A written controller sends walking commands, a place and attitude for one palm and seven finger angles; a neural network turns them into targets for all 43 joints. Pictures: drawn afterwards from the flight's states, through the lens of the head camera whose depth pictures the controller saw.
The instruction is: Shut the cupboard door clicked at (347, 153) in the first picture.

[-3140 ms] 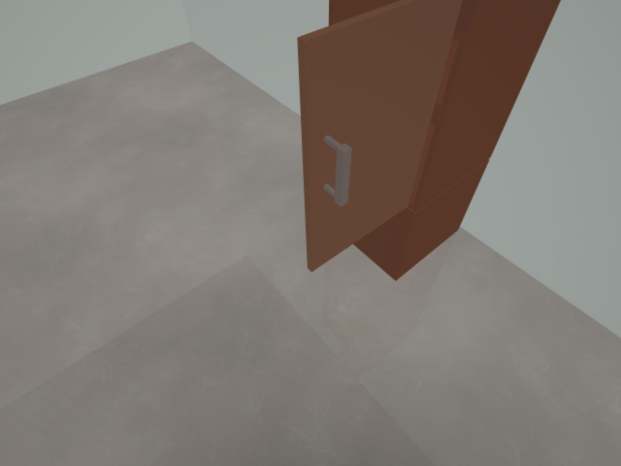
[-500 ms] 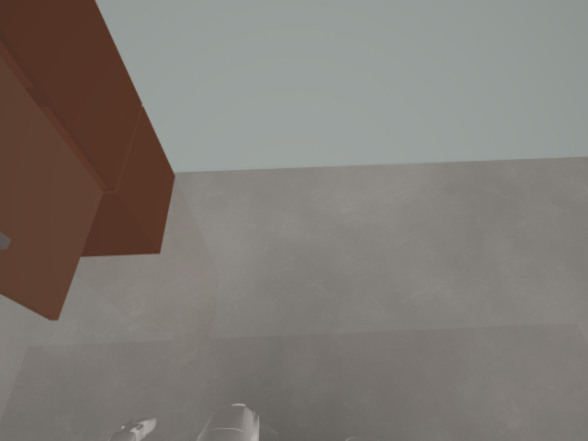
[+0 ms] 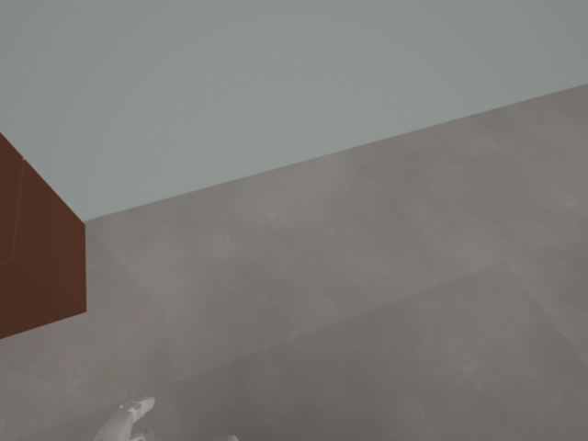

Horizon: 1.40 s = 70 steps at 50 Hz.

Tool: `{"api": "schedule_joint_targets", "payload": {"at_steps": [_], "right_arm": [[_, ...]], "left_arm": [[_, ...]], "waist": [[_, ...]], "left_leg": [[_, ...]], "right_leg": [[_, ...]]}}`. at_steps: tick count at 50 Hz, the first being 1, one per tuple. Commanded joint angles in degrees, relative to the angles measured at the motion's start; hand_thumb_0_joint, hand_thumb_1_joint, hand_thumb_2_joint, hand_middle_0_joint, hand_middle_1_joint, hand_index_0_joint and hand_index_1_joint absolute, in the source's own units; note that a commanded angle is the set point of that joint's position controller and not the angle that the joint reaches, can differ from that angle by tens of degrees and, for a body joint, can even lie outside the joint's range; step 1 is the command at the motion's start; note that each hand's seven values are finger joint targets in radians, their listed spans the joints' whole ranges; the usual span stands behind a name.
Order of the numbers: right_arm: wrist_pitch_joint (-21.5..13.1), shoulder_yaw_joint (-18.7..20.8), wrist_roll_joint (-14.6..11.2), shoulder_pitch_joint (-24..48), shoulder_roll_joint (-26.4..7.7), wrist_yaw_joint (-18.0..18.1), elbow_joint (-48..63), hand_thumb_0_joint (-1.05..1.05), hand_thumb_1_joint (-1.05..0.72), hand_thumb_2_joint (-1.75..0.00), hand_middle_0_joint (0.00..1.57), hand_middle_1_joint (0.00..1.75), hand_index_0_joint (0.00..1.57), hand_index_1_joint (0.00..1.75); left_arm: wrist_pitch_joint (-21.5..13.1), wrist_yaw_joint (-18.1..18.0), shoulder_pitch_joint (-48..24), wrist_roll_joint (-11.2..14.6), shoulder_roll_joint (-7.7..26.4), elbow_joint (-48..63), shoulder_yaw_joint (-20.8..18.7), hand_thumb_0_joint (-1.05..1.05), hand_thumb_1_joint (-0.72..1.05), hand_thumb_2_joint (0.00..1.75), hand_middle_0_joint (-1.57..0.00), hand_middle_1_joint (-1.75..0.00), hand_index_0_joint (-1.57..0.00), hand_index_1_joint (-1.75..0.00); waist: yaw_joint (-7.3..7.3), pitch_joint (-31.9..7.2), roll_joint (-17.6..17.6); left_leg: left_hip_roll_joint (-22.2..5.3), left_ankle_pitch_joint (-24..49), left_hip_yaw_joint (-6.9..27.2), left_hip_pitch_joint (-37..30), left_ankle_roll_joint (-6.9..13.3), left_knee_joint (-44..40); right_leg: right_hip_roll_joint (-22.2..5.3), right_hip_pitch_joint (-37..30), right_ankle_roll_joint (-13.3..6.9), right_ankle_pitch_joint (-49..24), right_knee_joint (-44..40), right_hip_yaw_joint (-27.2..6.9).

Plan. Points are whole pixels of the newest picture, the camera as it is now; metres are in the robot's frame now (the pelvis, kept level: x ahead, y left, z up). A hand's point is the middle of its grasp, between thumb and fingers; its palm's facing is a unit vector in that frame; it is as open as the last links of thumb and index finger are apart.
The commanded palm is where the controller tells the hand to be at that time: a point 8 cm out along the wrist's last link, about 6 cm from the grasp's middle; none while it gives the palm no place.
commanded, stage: walk around to get in front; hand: left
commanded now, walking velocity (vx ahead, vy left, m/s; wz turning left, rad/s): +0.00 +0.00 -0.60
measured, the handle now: out of the picture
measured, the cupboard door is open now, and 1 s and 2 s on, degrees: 89 89 89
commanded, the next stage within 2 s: none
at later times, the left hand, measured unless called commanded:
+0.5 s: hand (187, 406) +0.18 +0.19 -0.16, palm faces -0.25 -0.95 -0.19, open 7.4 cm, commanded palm none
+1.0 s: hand (259, 368) +0.24 +0.08 -0.15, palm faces -0.56 -0.80 -0.22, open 7.4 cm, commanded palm none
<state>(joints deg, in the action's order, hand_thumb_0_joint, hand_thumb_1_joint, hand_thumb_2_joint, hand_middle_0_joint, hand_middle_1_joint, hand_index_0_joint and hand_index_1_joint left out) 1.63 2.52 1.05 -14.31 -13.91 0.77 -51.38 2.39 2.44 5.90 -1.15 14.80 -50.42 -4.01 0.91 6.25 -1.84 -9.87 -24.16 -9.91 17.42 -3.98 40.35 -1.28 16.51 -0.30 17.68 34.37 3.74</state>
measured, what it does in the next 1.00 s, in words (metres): steps on the spot, turning right: left foot, then right foot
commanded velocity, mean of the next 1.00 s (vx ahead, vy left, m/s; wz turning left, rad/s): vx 0.02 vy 0.00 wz -0.60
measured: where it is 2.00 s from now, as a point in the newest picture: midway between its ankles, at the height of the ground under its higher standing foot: (411, 425)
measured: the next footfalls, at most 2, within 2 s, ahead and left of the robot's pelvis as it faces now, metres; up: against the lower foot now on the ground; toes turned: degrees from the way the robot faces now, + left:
left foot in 0.34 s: +0.10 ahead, +0.11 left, +0.00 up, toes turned -10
right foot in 0.70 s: +0.01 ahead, -0.15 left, +0.00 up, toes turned -30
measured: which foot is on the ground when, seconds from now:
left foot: up 0.00-0.32, down 0.34-0.70, up 0.72-1.00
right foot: down 0.00-0.34, up 0.36-0.68, down 0.70-1.00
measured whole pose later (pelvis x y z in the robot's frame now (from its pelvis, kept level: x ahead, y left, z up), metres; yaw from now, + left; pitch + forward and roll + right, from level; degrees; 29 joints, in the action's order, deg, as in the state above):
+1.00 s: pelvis +0.05 -0.03 +0.01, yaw -35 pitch +2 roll +1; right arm 1.9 2.9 0.1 -9.2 -13.9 1.3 -50.4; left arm 2.8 0.7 9.1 -1.1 12.9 -51.6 -3.4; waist 0.5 5.8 1.3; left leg -2.1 -20.7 -2.4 21.8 -4.9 40.8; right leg 2.1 15.7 -0.6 17.6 32.0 -5.5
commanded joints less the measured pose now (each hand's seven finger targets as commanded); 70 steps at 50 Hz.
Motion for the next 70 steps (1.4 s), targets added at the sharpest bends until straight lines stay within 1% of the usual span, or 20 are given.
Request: {"api": "schedule_joint_targets", "payload": {"at_steps": [1,4,15,17,18,23,32,33,35,37,49,50,52,53,58,64,67,68,69,70], "right_arm": [[0.16,1.58,-0.59,6.53,-5.84,1.36,6.61,0.0,-0.9,-0.9,0.2,0.3,0.2,0.3],[0.24,1.64,-0.51,5.35,-5.71,0.92,4.23,0.0,-0.9,-0.9,0.2,0.3,0.2,0.3],[-1.2,1.49,-1.04,-0.1,-5.11,1.69,2.97,0.0,-0.9,-0.9,0.2,0.3,0.2,0.3],[-2.08,2.95,0.5,-3.51,-14.37,1.88,3.04,0.0,-0.9,-0.9,0.2,0.3,0.2,0.3],[-1.71,2.82,0.62,-3.84,-15.1,1.97,4.31,0.0,-0.9,-0.9,0.2,0.3,0.2,0.3],[-2.0,1.48,0.85,1.23,-9.6,2.24,5.4,0.0,-0.9,-0.9,0.2,0.3,0.2,0.3],[-1.19,3.14,0.52,-1.82,-12.46,0.93,2.86,0.0,-0.9,-0.9,0.2,0.3,0.2,0.3],[-1.07,3.25,0.2,-1.01,-11.77,0.68,3.4,0.0,-0.9,-0.9,0.2,0.3,0.2,0.3],[-0.49,1.57,-0.67,4.66,-5.88,0.62,7.57,0.0,-0.9,-0.9,0.2,0.3,0.2,0.3],[0.13,1.5,-0.68,6.33,-6.27,1.4,6.46,0.0,-0.9,-0.9,0.2,0.3,0.2,0.3],[-0.99,1.41,-0.8,-1.89,-4.8,1.23,3.01,0.0,-0.9,-0.9,0.2,0.3,0.2,0.3],[-1.54,1.57,-0.43,-4.7,-6.53,1.39,2.22,0.0,-0.9,-0.9,0.2,0.3,0.2,0.3],[-2.17,3.07,1.36,-9.36,-16.27,1.69,2.69,0.0,-0.9,-0.9,0.2,0.3,0.2,0.3],[-2.58,2.54,1.3,-7.86,-14.91,1.69,2.81,0.0,-0.9,-0.9,0.2,0.3,0.2,0.3],[-3.95,1.16,1.1,-4.89,-8.73,1.42,2.83,0.0,-0.9,-0.9,0.2,0.3,0.2,0.3],[-3.75,2.15,1.29,-8.95,-10.11,0.35,0.2,0.0,-0.9,-0.9,0.2,0.3,0.2,0.3],[-3.46,2.2,1.0,-6.41,-10.78,-0.01,0.4,0.0,-0.9,-0.9,0.2,0.3,0.2,0.3],[-3.7,1.83,0.24,-3.79,-9.26,-0.69,1.79,0.0,-0.9,-0.9,0.2,0.3,0.2,0.3],[-3.97,0.54,-0.85,2.32,-4.75,-1.12,5.71,0.0,-0.9,-0.9,0.2,0.3,0.2,0.3],[-3.93,0.81,-0.6,6.5,-7.06,-0.52,7.27,0.0,-0.9,-0.9,0.2,0.3,0.2,0.3]], "left_arm": [[-1.44,-2.96,8.96,0.06,13.49,0.74,-3.28,0.0,0.9,0.9,-0.2,-0.3,-0.2,-0.3],[-1.48,-3.47,3.62,0.17,9.33,2.82,-2.2,0.0,0.9,0.9,-0.2,-0.3,-0.2,-0.3],[-0.82,-2.99,1.45,0.38,9.4,3.03,-2.7,0.0,0.9,0.9,-0.2,-0.3,-0.2,-0.3],[-0.3,-2.07,3.84,1.2,3.59,4.77,-1.54,0.0,0.9,0.9,-0.2,-0.3,-0.2,-0.3],[-0.67,-1.77,2.34,0.44,5.21,5.87,-1.41,0.0,0.9,0.9,-0.2,-0.3,-0.2,-0.3],[0.23,-0.1,1.56,0.05,3.14,3.42,-1.79,0.0,0.9,0.9,-0.2,-0.3,-0.2,-0.3],[-0.57,0.12,0.57,0.05,3.39,3.57,-0.93,0.0,0.9,0.9,-0.2,-0.3,-0.2,-0.3],[-0.92,-0.21,4.21,-0.12,5.3,2.65,-1.34,0.0,0.9,0.9,-0.2,-0.3,-0.2,-0.3],[-1.61,-1.86,12.15,0.03,15.45,0.1,-3.31,0.0,0.9,0.9,-0.2,-0.3,-0.2,-0.3],[-1.34,-2.96,8.4,0.15,13.24,0.89,-3.18,0.0,0.9,0.9,-0.2,-0.3,-0.2,-0.3],[-0.84,-2.74,0.14,0.14,9.99,3.61,-2.6,0.0,0.9,0.9,-0.2,-0.3,-0.2,-0.3],[-0.62,-2.4,-0.63,0.43,8.38,4.09,-2.26,0.0,0.9,0.9,-0.2,-0.3,-0.2,-0.3],[-0.48,-1.11,-0.19,0.46,3.47,7.01,-1.23,0.0,0.9,0.9,-0.2,-0.3,-0.2,-0.3],[-0.58,-0.59,-2.24,-0.63,5.35,6.88,-1.55,0.0,0.9,0.9,-0.2,-0.3,-0.2,-0.3],[-1.26,1.79,-3.14,-0.57,1.84,4.57,-1.19,0.0,0.9,0.9,-0.2,-0.3,-0.2,-0.3],[-1.82,2.16,-7.62,-0.39,0.36,4.99,-0.12,0.0,0.9,0.9,-0.2,-0.3,-0.2,-0.3],[-2.5,1.81,0.38,-0.54,2.53,2.09,-1.1,0.0,0.9,0.9,-0.2,-0.3,-0.2,-0.3],[-3.16,1.13,10.39,-0.64,6.82,-0.79,-2.16,0.0,0.9,0.9,-0.2,-0.3,-0.2,-0.3],[-3.85,0.0,20.8,-0.47,14.83,-3.66,-4.42,0.0,0.9,0.9,-0.2,-0.3,-0.2,-0.3],[-3.75,-1.02,21.53,0.85,16.56,-3.89,-4.5,0.0,0.9,0.9,-0.2,-0.3,-0.2,-0.3]], "waist": [[-4.72,-9.12,19.85],[-1.71,-9.63,12.43],[1.64,-10.36,9.54],[1.82,-12.09,-15.76],[2.2,-10.04,-11.96],[-0.72,-8.83,-8.01],[0.05,-10.04,-9.71],[-1.89,-10.89,-6.07],[-6.75,-11.37,19.99],[-4.88,-9.05,19.07],[1.73,-9.84,10.19],[3.11,-10.44,6.43],[4.39,-9.55,-16.22],[3.89,-7.31,-11.99],[1.4,-5.51,-8.68],[3.51,-5.68,-9.91],[-1.48,-8.04,-5.58],[-6.74,-12.31,2.7],[-11.79,-15.45,22.23],[-11.72,-13.06,18.0]], "left_leg": [[3.72,-10.22,9.79,20.34,-0.41,26.03],[3.96,-1.68,9.4,15.27,-1.38,23.59],[7.93,10.68,8.14,-5.82,0.33,-12.25],[-14.84,23.11,30.93,-18.23,10.05,-23.08],[-20.86,25.13,33.64,-12.24,15.23,-22.89],[-8.79,41.21,11.25,-12.75,10.78,-18.32],[-9.29,35.8,3.57,-10.36,6.82,-10.38],[-7.73,30.59,2.31,-5.57,4.48,-4.51],[4.66,-15.52,0.97,17.06,-1.03,19.16],[3.34,-10.14,9.67,20.0,-0.56,26.48],[8.33,8.53,6.79,-3.84,-0.36,-8.39],[5.86,10.11,8.29,-11.34,0.68,-15.49],[-20.09,-5.99,38.0,-15.15,12.35,-29.34],[-21.0,-8.43,38.86,-11.75,13.75,-30.15],[-9.39,14.01,11.84,-14.14,8.87,-25.72],[-10.43,18.86,2.41,-12.4,8.08,-22.42],[-8.06,18.06,-1.7,-5.38,5.3,-10.08],[-4.94,19.07,-6.26,5.38,3.0,3.73],[3.66,-10.53,-6.74,25.26,-0.15,22.29],[2.97,-13.5,4.66,31.24,0.04,30.56]], "right_leg": [[-17.5,-15.85,-12.76,-33.16,-13.19,-26.12],[-11.94,-12.35,-10.33,-36.73,-10.92,-17.63],[-7.07,-2.7,-6.24,-28.89,-5.64,-22.6],[5.61,14.72,0.93,10.43,12.34,-9.45],[3.18,14.24,1.83,19.9,24.07,-7.18],[-0.26,15.07,3.97,10.3,31.1,-3.21],[2.02,-1.75,1.3,0.28,-2.22,3.79],[0.66,-9.79,-0.14,-7.94,-9.36,1.57],[-22.7,-20.34,-11.64,-40.5,-13.44,-25.66],[-17.73,-15.17,-13.03,-31.54,-13.27,-24.97],[-7.95,-1.65,-7.03,-21.25,-8.08,-21.63],[-4.97,4.37,-4.43,-10.42,-5.4,-19.47],[5.35,20.4,0.95,20.87,21.12,-4.84],[0.74,21.98,0.88,17.73,28.52,-7.99],[-2.64,20.64,2.47,4.43,26.99,-2.0],[-0.66,10.09,1.25,4.89,7.58,4.35],[2.89,-7.4,-0.88,0.57,-3.84,7.33],[-1.98,-24.24,-4.29,3.11,-8.32,-0.4],[-19.35,-37.08,-12.1,1.13,-14.58,-27.89],[-24.31,-32.6,-16.46,-1.98,-18.71,-37.02]]}}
